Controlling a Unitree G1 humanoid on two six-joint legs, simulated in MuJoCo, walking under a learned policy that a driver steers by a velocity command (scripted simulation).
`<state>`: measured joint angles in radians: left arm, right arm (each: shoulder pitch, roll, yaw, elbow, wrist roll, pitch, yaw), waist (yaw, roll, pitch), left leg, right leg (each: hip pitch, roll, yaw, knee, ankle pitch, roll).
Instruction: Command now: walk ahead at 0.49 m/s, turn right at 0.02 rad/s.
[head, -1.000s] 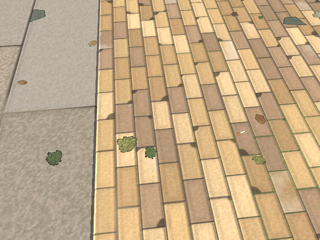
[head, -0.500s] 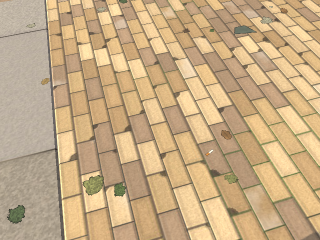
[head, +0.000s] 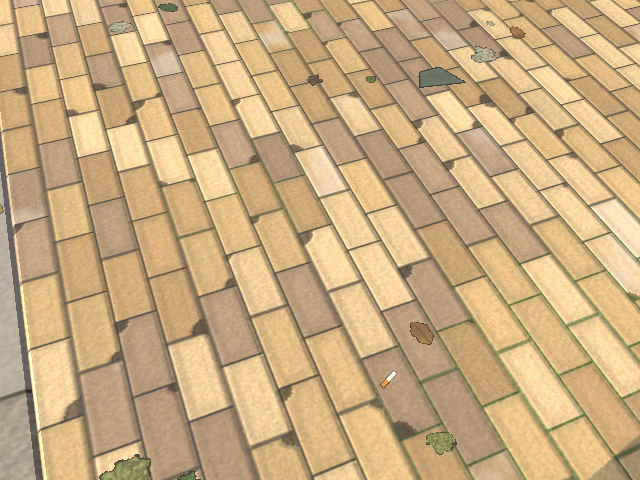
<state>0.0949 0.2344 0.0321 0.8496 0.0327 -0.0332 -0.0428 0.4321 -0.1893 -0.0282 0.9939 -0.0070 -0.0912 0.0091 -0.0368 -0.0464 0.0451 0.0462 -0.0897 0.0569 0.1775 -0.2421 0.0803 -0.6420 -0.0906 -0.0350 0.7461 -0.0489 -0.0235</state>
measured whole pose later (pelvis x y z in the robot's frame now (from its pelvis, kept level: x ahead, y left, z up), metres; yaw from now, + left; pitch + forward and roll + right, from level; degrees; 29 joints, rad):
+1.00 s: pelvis +0.32 -0.01 -0.01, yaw +28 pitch +1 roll -1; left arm 0.14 0.25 0.05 0.80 0.02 0.05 0.03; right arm 0.22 -0.27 -0.09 0.80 -0.02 0.04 0.00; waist -0.04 -0.01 0.05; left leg -0.35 -0.13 -0.09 0.42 -0.08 0.10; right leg -0.46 -0.02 0.07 0.89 -0.40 0.04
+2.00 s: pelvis +0.34 +0.03 +0.00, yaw +60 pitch +1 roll +0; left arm 0.20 0.30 0.06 0.77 0.04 0.01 -0.04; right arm 0.38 -0.27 -0.04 0.81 -0.02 -0.03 0.01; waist -0.04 -0.02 -0.01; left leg -0.05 -0.10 -0.14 0.28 -0.24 0.09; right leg -0.48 -0.05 -0.01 0.71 -0.22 0.03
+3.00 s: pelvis +0.56 +0.38 +0.00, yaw +56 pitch -1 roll +1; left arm 0.22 0.23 0.03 0.91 0.03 0.04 0.00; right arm 0.25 -0.22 -0.01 0.92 -0.02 -0.04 -0.03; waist 0.01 -0.03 0.06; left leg -0.21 -0.04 0.16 0.36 -0.15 0.10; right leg -0.47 -0.05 0.00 0.86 -0.32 0.00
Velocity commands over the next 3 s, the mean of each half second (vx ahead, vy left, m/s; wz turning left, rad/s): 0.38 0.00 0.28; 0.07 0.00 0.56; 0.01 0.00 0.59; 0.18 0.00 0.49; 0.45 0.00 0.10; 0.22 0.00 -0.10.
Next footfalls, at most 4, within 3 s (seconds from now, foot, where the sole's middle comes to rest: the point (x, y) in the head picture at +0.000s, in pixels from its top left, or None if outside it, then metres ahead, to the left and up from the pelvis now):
0.14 right None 0.27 -0.10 -0.78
0.64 left None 0.40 0.09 -0.78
1.16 right None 0.42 -0.10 -0.78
1.60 left None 0.26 0.05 -0.78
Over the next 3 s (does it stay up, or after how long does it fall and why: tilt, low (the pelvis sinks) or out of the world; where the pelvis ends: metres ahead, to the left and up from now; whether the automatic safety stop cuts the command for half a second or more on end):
stays up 0.56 0.38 0.00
